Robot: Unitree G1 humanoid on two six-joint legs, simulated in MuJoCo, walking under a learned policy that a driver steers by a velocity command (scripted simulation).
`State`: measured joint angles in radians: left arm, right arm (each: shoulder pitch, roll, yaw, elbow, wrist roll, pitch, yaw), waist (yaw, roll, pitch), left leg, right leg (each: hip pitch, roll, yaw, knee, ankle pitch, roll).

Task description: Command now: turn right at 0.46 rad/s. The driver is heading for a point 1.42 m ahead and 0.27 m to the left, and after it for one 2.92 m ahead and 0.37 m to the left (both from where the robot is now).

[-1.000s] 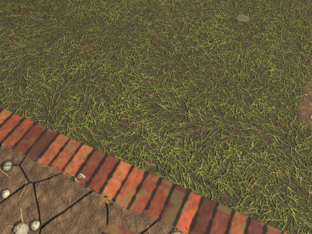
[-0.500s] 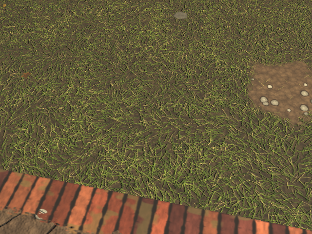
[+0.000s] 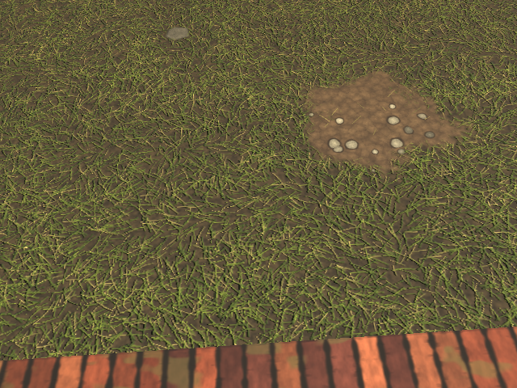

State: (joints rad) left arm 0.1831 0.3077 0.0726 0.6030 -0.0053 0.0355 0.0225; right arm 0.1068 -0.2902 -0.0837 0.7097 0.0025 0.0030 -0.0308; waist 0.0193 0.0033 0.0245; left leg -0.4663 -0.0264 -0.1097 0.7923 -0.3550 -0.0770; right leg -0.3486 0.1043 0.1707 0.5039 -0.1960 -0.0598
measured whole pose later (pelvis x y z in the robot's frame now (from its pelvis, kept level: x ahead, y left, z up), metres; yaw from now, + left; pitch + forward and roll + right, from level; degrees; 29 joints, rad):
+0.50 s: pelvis +0.00 +0.01 +0.00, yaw -5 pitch +0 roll +0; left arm 0.21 0.26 0.05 0.67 0.01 0.04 0.01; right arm 0.16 -0.23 -0.03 0.75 -0.02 -0.02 0.01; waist -0.01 0.01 0.03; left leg -0.25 0.02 -0.05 0.51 -0.26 -0.04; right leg -0.21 0.00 0.06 0.52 -0.30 0.01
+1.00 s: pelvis -0.01 -0.01 -0.01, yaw -5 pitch -1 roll +0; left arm 0.25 0.21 0.03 0.73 0.01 -0.01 0.01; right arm 0.22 -0.24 -0.04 0.90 0.00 0.00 -0.04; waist -0.02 0.00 0.03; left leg -0.23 0.04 -0.06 0.53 -0.28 -0.07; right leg -0.20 0.03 0.05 0.55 -0.33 -0.01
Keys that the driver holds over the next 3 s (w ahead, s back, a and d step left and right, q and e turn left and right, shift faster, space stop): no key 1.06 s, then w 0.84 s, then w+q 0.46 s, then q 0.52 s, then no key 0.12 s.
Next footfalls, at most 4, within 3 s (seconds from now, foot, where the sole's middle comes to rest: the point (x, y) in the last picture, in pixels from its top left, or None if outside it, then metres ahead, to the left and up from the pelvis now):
0.12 left None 0.05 0.14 -0.78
0.42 right None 0.01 -0.13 -0.78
1.78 right None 0.42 -0.14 -0.78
2.38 left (249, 292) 0.73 0.10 -0.81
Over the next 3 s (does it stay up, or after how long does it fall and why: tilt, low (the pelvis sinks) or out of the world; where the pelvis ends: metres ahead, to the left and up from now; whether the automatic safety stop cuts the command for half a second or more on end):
stays up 0.83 0.05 -0.04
